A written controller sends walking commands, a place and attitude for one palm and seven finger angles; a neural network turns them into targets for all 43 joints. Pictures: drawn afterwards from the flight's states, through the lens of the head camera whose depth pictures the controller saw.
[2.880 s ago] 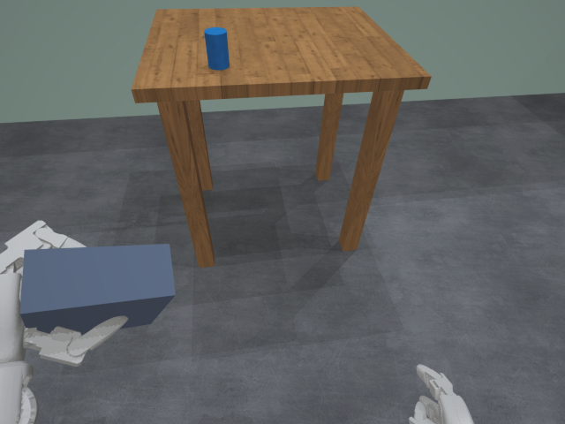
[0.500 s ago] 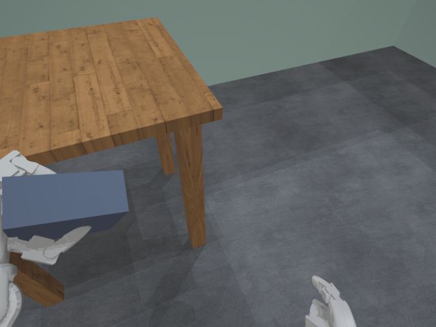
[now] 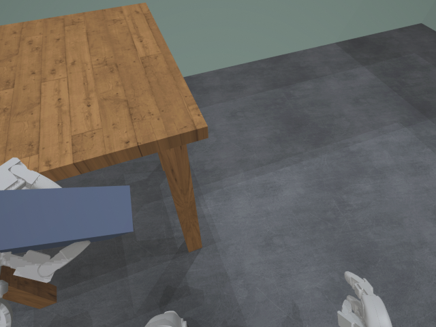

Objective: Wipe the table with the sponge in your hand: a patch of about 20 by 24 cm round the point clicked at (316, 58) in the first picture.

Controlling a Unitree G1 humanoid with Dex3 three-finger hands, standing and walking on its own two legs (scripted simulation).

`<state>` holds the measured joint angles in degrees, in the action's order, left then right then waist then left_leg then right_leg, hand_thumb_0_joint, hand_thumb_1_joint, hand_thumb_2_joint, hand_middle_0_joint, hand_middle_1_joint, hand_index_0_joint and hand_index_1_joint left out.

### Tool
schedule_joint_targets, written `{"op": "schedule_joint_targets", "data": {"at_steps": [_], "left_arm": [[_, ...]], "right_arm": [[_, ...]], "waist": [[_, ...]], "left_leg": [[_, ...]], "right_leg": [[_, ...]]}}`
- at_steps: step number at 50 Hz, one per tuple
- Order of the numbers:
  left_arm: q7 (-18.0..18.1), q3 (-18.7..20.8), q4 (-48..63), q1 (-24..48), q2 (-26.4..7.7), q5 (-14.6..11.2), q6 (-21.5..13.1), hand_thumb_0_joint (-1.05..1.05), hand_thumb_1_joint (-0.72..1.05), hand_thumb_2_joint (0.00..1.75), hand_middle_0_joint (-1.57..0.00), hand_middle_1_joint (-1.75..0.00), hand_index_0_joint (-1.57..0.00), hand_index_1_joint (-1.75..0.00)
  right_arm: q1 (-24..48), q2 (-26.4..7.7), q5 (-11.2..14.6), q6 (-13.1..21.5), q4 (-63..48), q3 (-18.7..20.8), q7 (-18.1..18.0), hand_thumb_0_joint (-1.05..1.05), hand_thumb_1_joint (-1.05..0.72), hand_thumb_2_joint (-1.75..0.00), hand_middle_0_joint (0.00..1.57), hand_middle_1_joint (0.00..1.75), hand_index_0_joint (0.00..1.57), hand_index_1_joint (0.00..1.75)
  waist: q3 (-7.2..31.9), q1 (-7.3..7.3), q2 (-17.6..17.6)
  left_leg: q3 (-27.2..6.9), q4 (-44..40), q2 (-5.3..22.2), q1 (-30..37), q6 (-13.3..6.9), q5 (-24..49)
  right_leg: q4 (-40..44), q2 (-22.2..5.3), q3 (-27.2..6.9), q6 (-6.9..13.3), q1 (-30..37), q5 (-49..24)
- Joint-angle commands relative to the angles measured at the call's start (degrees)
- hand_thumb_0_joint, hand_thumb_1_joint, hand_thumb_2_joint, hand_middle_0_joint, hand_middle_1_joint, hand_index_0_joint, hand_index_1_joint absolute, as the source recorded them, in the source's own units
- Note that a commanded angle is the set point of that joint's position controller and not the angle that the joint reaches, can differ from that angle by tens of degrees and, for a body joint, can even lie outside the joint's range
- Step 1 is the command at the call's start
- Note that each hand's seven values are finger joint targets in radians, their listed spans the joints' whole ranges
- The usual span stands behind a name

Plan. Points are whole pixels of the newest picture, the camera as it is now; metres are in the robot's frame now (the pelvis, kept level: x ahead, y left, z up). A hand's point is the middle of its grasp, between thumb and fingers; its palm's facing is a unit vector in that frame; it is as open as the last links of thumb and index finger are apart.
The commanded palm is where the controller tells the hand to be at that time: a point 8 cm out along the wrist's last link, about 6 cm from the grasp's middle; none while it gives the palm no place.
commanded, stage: take the last steps up to it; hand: left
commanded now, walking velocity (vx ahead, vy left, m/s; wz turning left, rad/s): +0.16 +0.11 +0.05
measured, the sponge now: (84, 219) +0.23 +0.19 +0.15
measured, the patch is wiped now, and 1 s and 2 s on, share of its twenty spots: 0.00 0.00 0.00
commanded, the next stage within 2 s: come to a stop and stand still in 0.04 s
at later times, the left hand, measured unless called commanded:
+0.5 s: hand (75, 185) +0.27 +0.21 +0.17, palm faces +0.41 -0.79 -0.46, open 9.7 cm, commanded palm +0.21 +0.26 +0.17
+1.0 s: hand (21, 234) +0.20 +0.25 +0.17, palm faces +0.49 -0.80 -0.34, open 9.6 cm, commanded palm +0.16 +0.27 +0.17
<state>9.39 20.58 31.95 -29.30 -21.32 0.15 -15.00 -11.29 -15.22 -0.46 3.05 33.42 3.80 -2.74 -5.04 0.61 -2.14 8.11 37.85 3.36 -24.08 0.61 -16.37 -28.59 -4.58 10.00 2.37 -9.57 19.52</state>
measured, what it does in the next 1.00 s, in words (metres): steps on the spot: left foot, then right foot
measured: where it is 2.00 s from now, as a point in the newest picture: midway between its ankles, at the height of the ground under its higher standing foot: outside the picture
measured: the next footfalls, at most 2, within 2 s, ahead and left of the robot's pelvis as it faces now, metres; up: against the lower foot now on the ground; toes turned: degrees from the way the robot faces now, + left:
left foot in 0.08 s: +0.12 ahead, +0.13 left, +0.00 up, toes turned +9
right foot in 0.38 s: +0.12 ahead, -0.11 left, +0.00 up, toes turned -7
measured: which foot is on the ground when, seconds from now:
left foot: up 0.00-0.06, down 0.08-0.42, up 0.44-0.76, down 0.78-1.00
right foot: down 0.00-0.08, up 0.10-0.36, down 0.38-0.80, up 0.82-1.00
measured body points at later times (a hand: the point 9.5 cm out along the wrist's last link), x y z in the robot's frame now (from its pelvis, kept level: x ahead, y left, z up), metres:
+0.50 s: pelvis +0.05 -0.02 -0.01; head +0.08 -0.05 +0.44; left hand +0.24 +0.25 +0.19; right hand +0.21 -0.23 -0.12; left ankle +0.04 +0.12 -0.71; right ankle +0.08 -0.10 -0.74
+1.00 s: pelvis +0.00 -0.01 +0.00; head -0.01 +0.00 +0.45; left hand +0.17 +0.29 +0.19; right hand +0.16 -0.22 -0.09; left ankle -0.01 +0.12 -0.74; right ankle -0.01 -0.11 -0.72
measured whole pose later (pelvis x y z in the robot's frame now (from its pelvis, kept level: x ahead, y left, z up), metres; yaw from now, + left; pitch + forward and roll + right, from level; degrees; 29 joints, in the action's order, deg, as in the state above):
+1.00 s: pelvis +0.00 -0.01 +0.00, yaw +0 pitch -1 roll -1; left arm 10.1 19.8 25.6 -24.6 -19.0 0.0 -10.4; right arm -14.4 -8.6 0.1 4.6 35.5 -1.6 -2.5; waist 1.0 -1.9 -0.3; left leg 3.1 29.6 4.0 -12.3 0.9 -16.3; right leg -40.5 -0.5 5.6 -1.4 -16.9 24.5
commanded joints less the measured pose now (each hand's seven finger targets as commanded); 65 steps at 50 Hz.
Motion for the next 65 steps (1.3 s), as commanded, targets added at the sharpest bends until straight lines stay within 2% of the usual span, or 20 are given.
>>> {"op": "schedule_joint_targets", "data": {"at_steps": [1,2,3,4,6,9,11,18,20,22,26,34,37,40,42,46,52,56,59,65], "left_arm": [[2.3,8.7,10.5,2.2,-9.9,-1.4,-2.2,0.0,0.1,1.3,-1.2,-1.6,-1.2,-1.6],[2.3,7.9,10.9,3.8,-9.5,-1.5,-2.4,0.0,0.1,1.3,-1.2,-1.6,-1.2,-1.6],[2.3,7.9,11.3,5.4,-9.6,-1.7,-2.8,0.0,0.1,1.3,-1.2,-1.6,-1.2,-1.6],[2.2,8.1,10.4,4.9,-9.6,-2.1,-3.2,0.0,0.1,1.3,-1.2,-1.6,-1.2,-1.6],[1.3,7.9,4.7,4.3,-11.0,-1.6,-2.5,0.0,0.1,1.3,-1.2,-1.6,-1.2,-1.6],[0.6,6.1,9.4,7.5,-9.5,-1.3,-1.7,0.0,0.1,1.3,-1.2,-1.6,-1.2,-1.6],[0.4,5.0,15.2,7.5,-8.7,-1.5,-1.2,0.0,0.1,1.3,-1.2,-1.6,-1.2,-1.6],[1.4,7.2,10.2,5.1,-8.6,-1.6,0.6,0.0,0.1,1.3,-1.2,-1.6,-1.2,-1.6],[1.5,7.1,7.7,7.0,-9.5,-1.3,0.8,0.0,0.1,1.3,-1.2,-1.6,-1.2,-1.6],[1.0,6.6,5.5,7.6,-9.4,-1.8,2.1,0.0,0.1,1.3,-1.2,-1.6,-1.2,-1.6],[1.5,7.8,6.3,5.4,-9.7,-1.1,1.2,0.0,0.1,1.3,-1.2,-1.6,-1.2,-1.6],[2.2,9.6,12.9,-1.9,-10.4,-1.1,0.1,0.0,0.1,1.3,-1.2,-1.6,-1.2,-1.6],[2.2,8.9,14.4,-1.9,-9.7,-1.3,0.0,0.0,0.1,1.3,-1.2,-1.6,-1.2,-1.6],[1.9,7.5,15.0,1.1,-9.6,-0.9,-1.2,0.0,0.1,1.3,-1.2,-1.6,-1.2,-1.6],[1.4,6.0,10.4,4.5,-8.7,-0.5,-0.7,0.0,0.1,1.3,-1.2,-1.6,-1.2,-1.6],[0.7,0.5,9.5,14.2,-5.7,-0.2,0.2,0.0,0.1,1.3,-1.2,-1.6,-1.2,-1.6],[0.7,0.9,8.6,14.4,-7.0,-0.2,1.5,0.0,0.1,1.3,-1.2,-1.6,-1.2,-1.6],[0.8,6.5,7.6,8.8,-11.0,-1.7,2.4,0.0,0.1,1.3,-1.2,-1.6,-1.2,-1.6],[0.7,9.0,6.8,-0.6,-10.9,-2.4,2.2,0.0,0.1,1.3,-1.2,-1.6,-1.2,-1.6],[1.2,7.5,9.2,1.4,-8.9,-2.2,1.1,0.0,0.1,1.3,-1.2,-1.6,-1.2,-1.6]], "right_arm": [[1.8,-1.9,0.5,2.0,-8.4,0.5,-0.7,0.0,-0.9,-0.9,0.2,0.3,0.2,0.3],[1.4,-2.1,0.6,1.8,-8.5,0.7,-1.1,0.0,-0.9,-0.9,0.2,0.3,0.2,0.3],[1.6,-3.0,0.8,1.8,-8.8,0.9,-1.2,0.0,-0.9,-0.9,0.2,0.3,0.2,0.3],[1.5,-3.7,0.9,1.9,-8.9,1.0,-1.0,0.0,-0.9,-0.9,0.2,0.3,0.2,0.3],[2.1,-3.0,0.8,2.5,-8.4,0.1,-0.7,0.0,-0.9,-0.9,0.2,0.3,0.2,0.3],[2.7,-3.0,0.9,2.8,-7.0,-0.1,-0.2,0.0,-0.9,-0.9,0.2,0.3,0.2,0.3],[3.0,-2.8,0.8,4.0,-7.6,-0.8,0.2,0.0,-0.9,-0.9,0.2,0.3,0.2,0.3],[2.3,-2.0,0.8,5.7,-7.3,-2.4,-0.3,0.0,-0.9,-0.9,0.2,0.3,0.2,0.3],[1.6,-0.5,0.8,5.0,-7.5,-2.6,-0.6,0.0,-0.9,-0.9,0.2,0.3,0.2,0.3],[2.7,-1.2,0.8,4.5,-7.0,-1.7,-0.2,0.0,-0.9,-0.9,0.2,0.3,0.2,0.3],[6.4,0.7,0.7,2.6,-7.3,-3.8,-0.8,0.0,-0.9,-0.9,0.2,0.3,0.2,0.3],[4.7,-1.5,0.1,1.0,-9.0,-1.9,-1.0,0.0,-0.9,-0.9,0.2,0.3,0.2,0.3],[2.8,-2.2,0.2,0.8,-9.0,-1.1,-1.1,0.0,-0.9,-0.9,0.2,0.3,0.2,0.3],[3.1,-4.3,1.0,1.9,-9.8,-0.4,-1.2,0.0,-0.9,-0.9,0.2,0.3,0.2,0.3],[3.8,-2.8,0.3,3.0,-7.9,-1.3,-1.5,0.0,-0.9,-0.9,0.2,0.3,0.2,0.3],[3.0,-4.1,1.1,4.5,-6.5,-0.9,-1.0,0.0,-0.9,-0.9,0.2,0.3,0.2,0.3],[3.3,-3.5,0.6,4.7,-6.0,-2.0,-0.3,0.0,-0.9,-0.9,0.2,0.3,0.2,0.3],[3.8,-1.8,1.0,3.1,-6.9,-1.7,0.4,0.0,-0.9,-0.9,0.2,0.3,0.2,0.3],[5.8,0.2,0.8,1.3,-7.9,-3.3,0.0,0.0,-0.9,-0.9,0.2,0.3,0.2,0.3],[3.7,-0.9,0.5,0.9,-7.8,-2.7,-1.2,0.0,-0.9,-0.9,0.2,0.3,0.2,0.3]], "waist": [[13.2,-0.41,-3.6],[14.1,0.47,-0.2],[16.1,0.75,7.1],[16.7,-0.18,17.7],[12.0,-0.55,15.4],[7.8,-0.93,11.0],[9.7,-1.23,15.0],[10.3,-0.86,10.8],[11.2,0.67,-2.0],[11.2,-0.6,-12.4],[14.2,-0.67,-5.9],[17.2,-1.49,-5.6],[17.4,-0.12,-0.6],[11.7,-1.66,16.4],[6.0,-0.52,18.7],[3.8,-0.34,15.9],[7.9,-0.24,13.2],[11.7,-0.59,-8.7],[9.1,-1.28,-4.7],[12.5,-0.19,-2.7]], "left_leg": [[2.8,-11.0,-2.0,9.2,-0.5,8.0],[2.9,-14.1,-2.0,15.9,-1.3,10.8],[-4.7,-14.9,3.9,23.1,-4.2,17.0],[-20.9,-14.2,15.9,30.0,-11.4,33.4],[-28.0,-18.1,21.0,23.5,-16.0,24.8],[-16.7,-18.2,16.6,14.1,-12.8,23.2],[-8.3,-16.8,12.7,12.9,-8.5,26.8],[-5.5,-10.8,11.1,7.0,-2.7,14.6],[-1.0,0.2,3.0,5.3,1.1,2.3],[-5.3,15.8,-1.6,2.9,1.8,-14.3],[-7.6,17.5,-1.2,-1.1,2.2,-11.8],[-4.4,-1.4,-2.5,3.7,0.6,-8.7],[-3.9,-14.9,-1.6,13.4,-0.1,2.4],[-17.7,-20.3,14.1,14.5,-6.3,17.2],[-20.0,-24.7,16.8,5.5,-9.3,7.0],[-11.9,-20.9,12.3,10.3,-7.1,7.2],[-11.0,-13.1,10.0,9.8,-4.3,11.2],[-4.1,6.3,-1.6,1.5,1.2,-10.1],[-7.1,10.1,-0.2,-1.0,0.9,-10.2],[-4.0,-10.7,-1.4,10.6,0.5,3.9]], "right_leg": [[-1.8,-12.4,-9.0,2.8,6.9,-36.8],[-8.2,-10.0,-7.0,1.1,3.4,-35.5],[-17.5,-5.7,-4.4,-1.1,-3.6,-24.9],[-27.7,0.6,-2.8,-3.5,-16.6,6.7],[-39.0,1.2,-8.7,-3.0,-23.3,18.0],[-28.8,-1.2,-8.4,-4.1,-18.8,9.2],[-20.9,1.0,-5.1,-4.5,-12.2,3.6],[1.6,1.8,-4.3,-4.5,2.3,-10.7],[5.3,-8.4,-18.4,-0.2,0.6,-33.6],[9.4,-17.1,-27.5,5.7,-2.2,-38.6],[4.3,-14.9,-18.1,5.2,4.7,-46.7],[6.4,-13.7,-17.8,4.7,8.1,-32.0],[3.6,-9.2,-14.7,1.2,3.3,-19.2],[-9.2,1.6,-6.7,-3.4,-9.0,1.6],[-22.3,2.5,-7.3,-3.6,-11.9,8.2],[-15.6,3.7,-4.2,-4.3,-13.0,4.9],[6.4,3.7,-3.6,-3.4,0.8,-4.6],[10.4,-13.1,-23.1,5.7,3.2,-18.8],[9.9,-13.2,-19.7,7.0,2.7,-26.2],[6.0,-7.2,-14.2,2.4,2.1,-21.8]]}}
